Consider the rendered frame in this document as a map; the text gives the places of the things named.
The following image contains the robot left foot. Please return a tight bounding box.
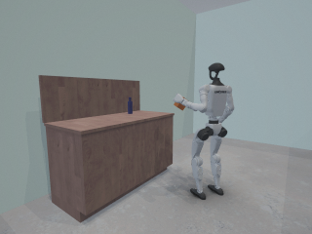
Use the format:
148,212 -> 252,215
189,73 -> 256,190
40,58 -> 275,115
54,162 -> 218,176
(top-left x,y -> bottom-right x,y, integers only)
190,188 -> 207,200

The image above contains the robot right upper arm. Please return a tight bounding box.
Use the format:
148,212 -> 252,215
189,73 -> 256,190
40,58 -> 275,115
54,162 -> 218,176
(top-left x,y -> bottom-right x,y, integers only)
225,85 -> 235,112

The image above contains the left robot hand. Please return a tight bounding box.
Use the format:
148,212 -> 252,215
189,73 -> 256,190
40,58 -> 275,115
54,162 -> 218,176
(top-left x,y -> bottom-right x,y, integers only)
173,93 -> 183,103

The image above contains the robot left upper arm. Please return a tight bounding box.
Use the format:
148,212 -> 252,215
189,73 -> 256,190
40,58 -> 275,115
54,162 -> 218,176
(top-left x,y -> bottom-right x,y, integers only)
198,84 -> 210,113

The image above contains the robot right forearm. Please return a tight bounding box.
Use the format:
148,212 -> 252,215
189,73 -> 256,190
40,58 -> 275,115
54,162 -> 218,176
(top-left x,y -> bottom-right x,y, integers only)
218,110 -> 233,123

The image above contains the robot left forearm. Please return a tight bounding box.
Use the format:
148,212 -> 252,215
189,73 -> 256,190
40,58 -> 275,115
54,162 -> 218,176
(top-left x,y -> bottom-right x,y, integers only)
180,98 -> 204,111

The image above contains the sponge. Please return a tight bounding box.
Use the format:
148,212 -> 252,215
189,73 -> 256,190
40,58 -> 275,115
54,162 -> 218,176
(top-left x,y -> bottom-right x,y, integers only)
174,97 -> 187,111

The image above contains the left robot shin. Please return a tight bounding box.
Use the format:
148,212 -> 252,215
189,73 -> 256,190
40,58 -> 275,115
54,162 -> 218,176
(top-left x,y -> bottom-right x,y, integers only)
191,158 -> 203,193

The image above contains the table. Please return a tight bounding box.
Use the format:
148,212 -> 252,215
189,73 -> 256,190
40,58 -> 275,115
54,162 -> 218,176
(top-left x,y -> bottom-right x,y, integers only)
38,75 -> 175,223

